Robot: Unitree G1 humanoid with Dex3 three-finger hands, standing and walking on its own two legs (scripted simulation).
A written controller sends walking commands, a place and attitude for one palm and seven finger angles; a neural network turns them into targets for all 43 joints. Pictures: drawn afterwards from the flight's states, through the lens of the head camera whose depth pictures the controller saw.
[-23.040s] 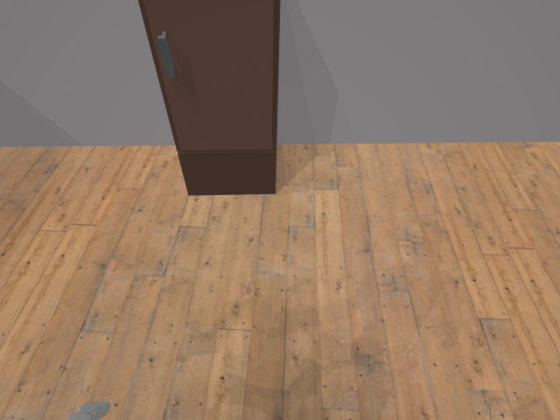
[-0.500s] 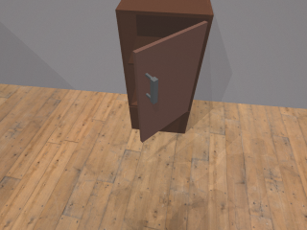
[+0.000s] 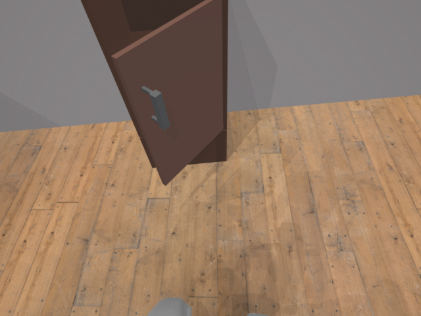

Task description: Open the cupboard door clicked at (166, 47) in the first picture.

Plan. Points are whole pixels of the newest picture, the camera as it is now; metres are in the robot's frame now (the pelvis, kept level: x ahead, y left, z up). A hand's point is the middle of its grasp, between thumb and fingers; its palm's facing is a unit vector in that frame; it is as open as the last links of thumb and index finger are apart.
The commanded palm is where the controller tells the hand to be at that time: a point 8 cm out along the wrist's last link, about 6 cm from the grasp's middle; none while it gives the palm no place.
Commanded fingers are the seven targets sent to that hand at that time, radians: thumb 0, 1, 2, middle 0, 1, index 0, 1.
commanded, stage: walk to a spot facing it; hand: left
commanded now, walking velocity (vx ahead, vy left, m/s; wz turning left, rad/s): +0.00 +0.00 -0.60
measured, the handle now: (155, 108) +0.62 +0.22 -0.03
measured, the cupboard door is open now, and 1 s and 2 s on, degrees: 46 46 46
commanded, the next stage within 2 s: none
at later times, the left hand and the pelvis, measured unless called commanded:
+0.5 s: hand (119, 309) +0.14 +0.22 -0.16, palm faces -0.21 -0.95 -0.24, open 7.4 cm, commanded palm none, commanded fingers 0.00 0.90 0.90 -0.20 -0.30 -0.20 -0.30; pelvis +0.00 +0.02 +0.01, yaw -17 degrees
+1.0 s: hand (171, 281) +0.20 +0.12 -0.17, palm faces -0.58 -0.80 -0.19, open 7.4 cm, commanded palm none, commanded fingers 0.00 0.90 0.90 -0.20 -0.30 -0.20 -0.30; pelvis +0.00 +0.02 +0.00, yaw -37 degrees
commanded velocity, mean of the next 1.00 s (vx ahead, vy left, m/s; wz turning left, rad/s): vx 0.02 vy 0.00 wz -0.60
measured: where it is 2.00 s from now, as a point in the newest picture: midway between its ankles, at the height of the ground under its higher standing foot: outside the picture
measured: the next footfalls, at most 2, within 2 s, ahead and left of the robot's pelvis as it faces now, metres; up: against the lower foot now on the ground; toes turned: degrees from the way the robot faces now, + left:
left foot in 0.36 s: +0.07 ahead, +0.16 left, +0.00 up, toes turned -16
right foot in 0.64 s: +0.01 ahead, -0.13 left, +0.00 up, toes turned -25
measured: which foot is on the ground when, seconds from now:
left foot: up 0.00-0.34, down 0.36-0.64, up 0.66-0.88, down 0.90-1.00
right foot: down 0.00-0.36, up 0.38-0.62, down 0.64-0.90, up 0.92-1.00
